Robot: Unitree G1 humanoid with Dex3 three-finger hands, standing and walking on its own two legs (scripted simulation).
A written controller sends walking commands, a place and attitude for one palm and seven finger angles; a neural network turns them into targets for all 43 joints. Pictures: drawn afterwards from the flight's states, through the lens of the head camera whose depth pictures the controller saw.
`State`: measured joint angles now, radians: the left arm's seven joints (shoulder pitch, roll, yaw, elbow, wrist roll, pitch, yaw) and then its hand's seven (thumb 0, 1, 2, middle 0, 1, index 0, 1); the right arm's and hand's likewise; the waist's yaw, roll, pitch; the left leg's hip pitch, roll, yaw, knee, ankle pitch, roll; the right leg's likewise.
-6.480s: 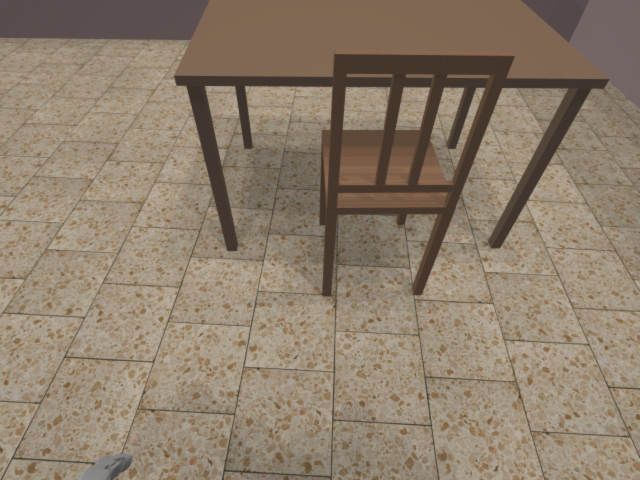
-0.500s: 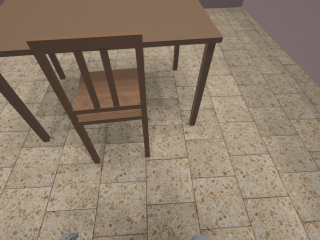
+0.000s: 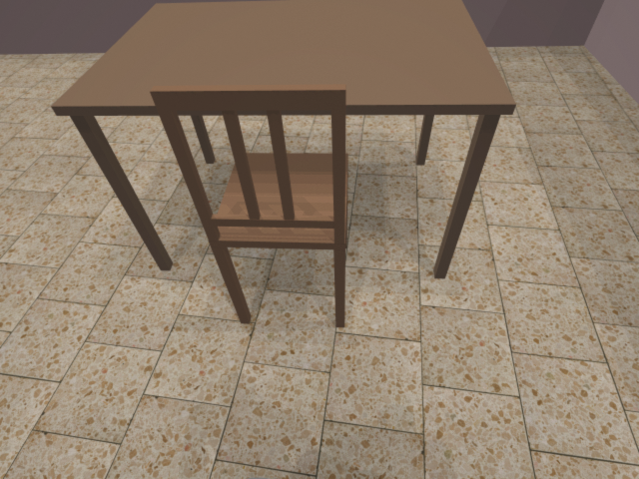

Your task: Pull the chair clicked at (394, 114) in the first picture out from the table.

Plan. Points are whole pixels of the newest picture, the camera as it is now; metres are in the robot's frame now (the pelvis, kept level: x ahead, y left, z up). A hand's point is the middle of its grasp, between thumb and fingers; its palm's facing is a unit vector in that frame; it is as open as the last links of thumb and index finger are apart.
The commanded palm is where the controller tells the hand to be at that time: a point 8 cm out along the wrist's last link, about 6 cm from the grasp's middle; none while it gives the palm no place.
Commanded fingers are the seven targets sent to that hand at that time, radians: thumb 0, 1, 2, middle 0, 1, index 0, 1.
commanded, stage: take the last steps up to it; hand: left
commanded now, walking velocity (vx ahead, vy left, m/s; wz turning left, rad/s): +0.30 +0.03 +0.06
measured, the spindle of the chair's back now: (243, 169) +0.75 +0.24 -0.08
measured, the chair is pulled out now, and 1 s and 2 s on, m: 0.00 0.00 0.00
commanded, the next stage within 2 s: come to a stop and stand still in 0.76 s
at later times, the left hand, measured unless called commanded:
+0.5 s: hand out of the picture +0.14 +0.26 -0.18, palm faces +0.06 -0.99 -0.15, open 7.4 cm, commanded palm none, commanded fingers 0.00 0.90 0.90 -0.20 -0.30 -0.20 -0.30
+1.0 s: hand (218, 354) +0.35 +0.23 -0.18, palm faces -0.01 -0.97 -0.23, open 7.2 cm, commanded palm none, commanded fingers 0.00 0.90 0.90 -0.20 -0.30 -0.20 -0.30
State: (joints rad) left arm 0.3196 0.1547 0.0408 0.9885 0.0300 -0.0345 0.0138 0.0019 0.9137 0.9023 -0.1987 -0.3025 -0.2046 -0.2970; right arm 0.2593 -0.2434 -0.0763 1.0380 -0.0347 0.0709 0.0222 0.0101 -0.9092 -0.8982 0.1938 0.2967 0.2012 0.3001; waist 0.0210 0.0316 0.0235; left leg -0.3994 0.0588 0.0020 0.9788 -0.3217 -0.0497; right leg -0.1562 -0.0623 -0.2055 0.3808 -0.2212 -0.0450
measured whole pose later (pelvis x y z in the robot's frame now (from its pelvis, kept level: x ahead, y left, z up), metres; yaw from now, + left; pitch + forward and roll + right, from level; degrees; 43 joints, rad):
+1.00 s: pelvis +0.29 +0.04 -0.01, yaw -2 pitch +0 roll -1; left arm 0.20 0.15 0.04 1.07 0.02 -0.03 0.03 -0.01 0.94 0.90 -0.20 -0.30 -0.20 -0.30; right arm 0.22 -0.17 -0.04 1.05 -0.02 -0.01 -0.04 0.02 -0.94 -0.90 0.20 0.30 0.20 0.30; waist -0.01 0.04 0.06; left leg -0.44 0.09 0.04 0.81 -0.33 -0.02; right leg -0.23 0.02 -0.13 0.44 -0.21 -0.07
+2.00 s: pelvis +0.21 +0.00 -0.01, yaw -2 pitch -1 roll +0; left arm 0.35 0.16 0.01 1.03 0.02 0.01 0.02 0.00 0.91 0.90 -0.20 -0.30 -0.20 -0.30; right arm 0.35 -0.15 0.00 1.04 -0.03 0.03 -0.01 0.01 -0.91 -0.90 0.20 0.30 0.20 0.30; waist -0.01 0.00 0.00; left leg -0.28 -0.01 0.08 0.49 -0.25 0.04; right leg -0.26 0.03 -0.10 0.47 -0.22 -0.07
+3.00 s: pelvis +0.30 +0.02 -0.01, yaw -3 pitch +0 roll +0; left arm 0.31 0.13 -0.01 1.12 0.02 -0.02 0.04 0.01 0.92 0.90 -0.19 -0.30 -0.20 -0.30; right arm 0.29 -0.13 0.03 1.15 -0.01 -0.04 -0.05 0.01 -0.92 -0.90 0.20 0.30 0.20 0.30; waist 0.00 -0.01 0.01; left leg -0.12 -0.05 0.10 0.40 -0.28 0.06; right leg -0.14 0.01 -0.06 0.44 -0.31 -0.03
